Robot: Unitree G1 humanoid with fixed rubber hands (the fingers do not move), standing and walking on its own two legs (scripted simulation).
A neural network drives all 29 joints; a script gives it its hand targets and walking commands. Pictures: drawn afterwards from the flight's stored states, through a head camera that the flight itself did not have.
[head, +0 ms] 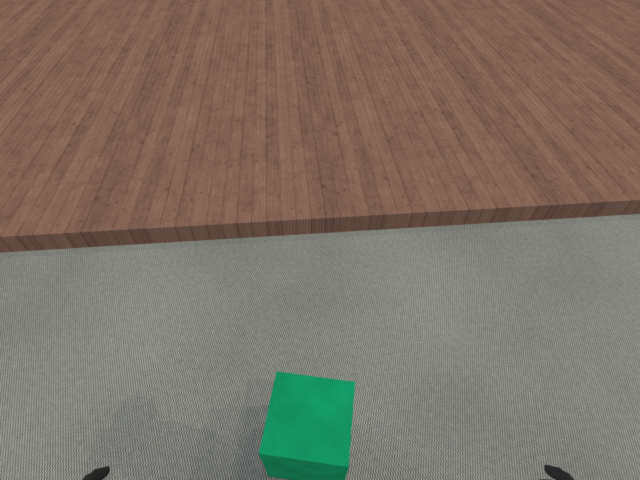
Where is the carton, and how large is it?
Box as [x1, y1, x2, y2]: [259, 371, 354, 479]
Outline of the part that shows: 276,371 259,454 268,475 290,479 344,479 348,467 354,382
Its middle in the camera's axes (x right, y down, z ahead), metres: -0.03 +0.51 +1.06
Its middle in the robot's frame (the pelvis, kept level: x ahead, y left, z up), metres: +0.37 +0.03 -0.66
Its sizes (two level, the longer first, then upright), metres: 0.210 0.200 0.250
